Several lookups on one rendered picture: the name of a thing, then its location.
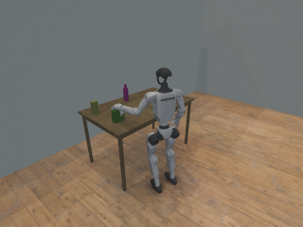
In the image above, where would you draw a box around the left robot shin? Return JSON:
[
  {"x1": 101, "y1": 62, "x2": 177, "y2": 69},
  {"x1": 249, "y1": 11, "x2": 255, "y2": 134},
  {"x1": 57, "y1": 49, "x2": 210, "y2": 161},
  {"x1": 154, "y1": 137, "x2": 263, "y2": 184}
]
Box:
[{"x1": 149, "y1": 157, "x2": 160, "y2": 187}]

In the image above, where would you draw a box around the robot right forearm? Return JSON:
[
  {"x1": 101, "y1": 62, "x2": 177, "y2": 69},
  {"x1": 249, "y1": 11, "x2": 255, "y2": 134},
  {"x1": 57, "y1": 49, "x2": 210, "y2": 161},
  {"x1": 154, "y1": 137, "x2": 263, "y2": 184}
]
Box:
[{"x1": 174, "y1": 113, "x2": 185, "y2": 122}]

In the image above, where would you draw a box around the robot left forearm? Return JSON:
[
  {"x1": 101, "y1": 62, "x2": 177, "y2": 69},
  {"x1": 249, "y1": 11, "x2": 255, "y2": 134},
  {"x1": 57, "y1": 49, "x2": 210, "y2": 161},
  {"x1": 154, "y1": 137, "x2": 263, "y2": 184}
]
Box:
[{"x1": 119, "y1": 105, "x2": 137, "y2": 115}]

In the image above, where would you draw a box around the right robot hand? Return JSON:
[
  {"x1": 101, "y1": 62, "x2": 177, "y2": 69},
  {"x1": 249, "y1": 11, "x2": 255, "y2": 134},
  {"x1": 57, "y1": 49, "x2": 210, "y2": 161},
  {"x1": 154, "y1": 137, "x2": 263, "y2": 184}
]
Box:
[{"x1": 170, "y1": 118, "x2": 180, "y2": 128}]

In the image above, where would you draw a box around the left robot hand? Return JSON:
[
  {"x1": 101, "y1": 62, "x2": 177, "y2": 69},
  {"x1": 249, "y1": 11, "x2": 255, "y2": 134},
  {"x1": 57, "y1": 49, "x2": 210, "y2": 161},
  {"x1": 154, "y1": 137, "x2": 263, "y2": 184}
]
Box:
[{"x1": 111, "y1": 103, "x2": 124, "y2": 117}]

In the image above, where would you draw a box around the humanoid robot torso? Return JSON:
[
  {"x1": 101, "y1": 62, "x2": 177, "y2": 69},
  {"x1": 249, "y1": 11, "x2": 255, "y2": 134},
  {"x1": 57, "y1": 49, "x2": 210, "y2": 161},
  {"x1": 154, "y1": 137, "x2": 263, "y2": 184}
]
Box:
[{"x1": 151, "y1": 87, "x2": 177, "y2": 141}]

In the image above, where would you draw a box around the sponge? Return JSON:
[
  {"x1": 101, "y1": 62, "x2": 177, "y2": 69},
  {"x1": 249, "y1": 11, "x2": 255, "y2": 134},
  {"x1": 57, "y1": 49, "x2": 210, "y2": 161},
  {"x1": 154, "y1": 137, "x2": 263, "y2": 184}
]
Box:
[{"x1": 111, "y1": 109, "x2": 125, "y2": 123}]

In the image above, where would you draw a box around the robot left upper arm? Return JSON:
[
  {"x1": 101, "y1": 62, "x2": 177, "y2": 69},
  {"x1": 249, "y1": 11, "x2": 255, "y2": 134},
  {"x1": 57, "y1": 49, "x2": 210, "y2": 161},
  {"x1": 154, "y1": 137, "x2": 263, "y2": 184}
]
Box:
[{"x1": 134, "y1": 92, "x2": 157, "y2": 116}]

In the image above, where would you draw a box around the table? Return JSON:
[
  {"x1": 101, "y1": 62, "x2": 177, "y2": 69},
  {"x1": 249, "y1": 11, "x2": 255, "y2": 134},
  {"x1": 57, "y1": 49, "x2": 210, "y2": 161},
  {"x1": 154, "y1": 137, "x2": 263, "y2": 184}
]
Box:
[{"x1": 78, "y1": 87, "x2": 194, "y2": 192}]

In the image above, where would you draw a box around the robot right upper arm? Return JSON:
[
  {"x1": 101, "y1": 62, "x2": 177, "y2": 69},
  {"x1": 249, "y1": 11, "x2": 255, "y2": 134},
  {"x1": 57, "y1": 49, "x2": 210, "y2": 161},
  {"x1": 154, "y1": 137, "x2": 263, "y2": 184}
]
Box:
[{"x1": 172, "y1": 89, "x2": 186, "y2": 114}]

